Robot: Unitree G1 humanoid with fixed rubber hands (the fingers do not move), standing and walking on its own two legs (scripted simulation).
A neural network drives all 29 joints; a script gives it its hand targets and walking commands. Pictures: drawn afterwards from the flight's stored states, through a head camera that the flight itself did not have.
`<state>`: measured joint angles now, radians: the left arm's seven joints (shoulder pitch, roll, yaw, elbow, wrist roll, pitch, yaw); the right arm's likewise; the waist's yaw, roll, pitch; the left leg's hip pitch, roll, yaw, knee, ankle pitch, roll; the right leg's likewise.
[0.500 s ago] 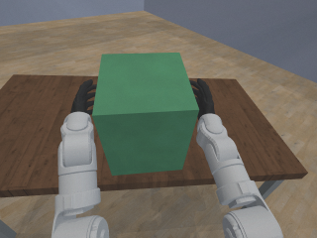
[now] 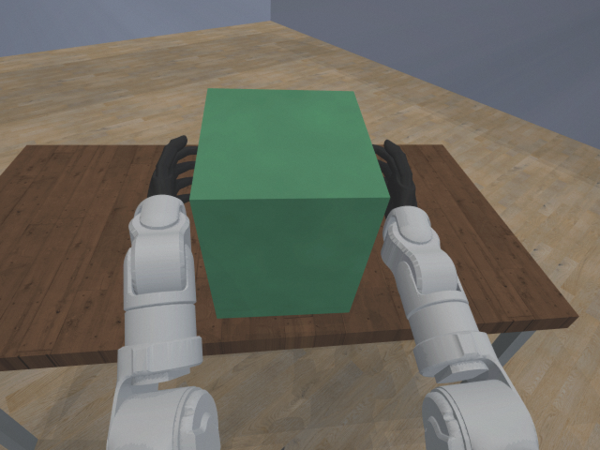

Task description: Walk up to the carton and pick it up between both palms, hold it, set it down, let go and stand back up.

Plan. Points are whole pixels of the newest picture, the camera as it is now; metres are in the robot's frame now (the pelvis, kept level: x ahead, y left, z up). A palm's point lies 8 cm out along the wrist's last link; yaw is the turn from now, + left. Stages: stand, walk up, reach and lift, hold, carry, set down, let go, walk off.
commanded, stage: hold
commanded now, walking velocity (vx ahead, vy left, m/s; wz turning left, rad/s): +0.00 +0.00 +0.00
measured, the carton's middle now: (283, 208) +0.41 +0.01 +0.14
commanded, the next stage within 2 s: none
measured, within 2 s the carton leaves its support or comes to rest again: neither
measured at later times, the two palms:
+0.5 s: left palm (157, 217) +0.35 +0.17 +0.17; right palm (386, 221) +0.35 -0.12 +0.17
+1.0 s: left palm (154, 214) +0.36 +0.17 +0.17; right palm (380, 212) +0.36 -0.12 +0.17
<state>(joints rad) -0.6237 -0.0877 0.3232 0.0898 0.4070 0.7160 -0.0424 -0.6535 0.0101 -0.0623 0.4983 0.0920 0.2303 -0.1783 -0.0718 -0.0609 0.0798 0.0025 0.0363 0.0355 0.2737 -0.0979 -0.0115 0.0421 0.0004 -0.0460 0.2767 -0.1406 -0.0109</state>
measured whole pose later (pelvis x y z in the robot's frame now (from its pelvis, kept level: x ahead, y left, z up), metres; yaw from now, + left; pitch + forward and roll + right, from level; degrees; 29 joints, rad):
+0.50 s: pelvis +0.01 +0.01 +0.00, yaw +1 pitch -12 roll -1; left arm -0.49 -0.08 0.24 -0.05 0.41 0.75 -0.05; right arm -0.53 0.01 0.01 0.36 0.15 0.25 -0.21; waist -0.10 -0.07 0.13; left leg 0.03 0.02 0.03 0.31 -0.13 0.00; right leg 0.10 -0.02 -0.06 0.26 -0.15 0.01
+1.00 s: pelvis +0.01 +0.00 +0.00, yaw +2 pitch -12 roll +0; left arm -0.53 -0.07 0.32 0.00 0.43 0.74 -0.10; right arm -0.59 0.04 0.01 0.44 0.14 0.25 -0.23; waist -0.10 -0.09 0.13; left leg 0.05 0.03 0.01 0.29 -0.12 -0.01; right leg 0.13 -0.01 -0.08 0.25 -0.16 0.00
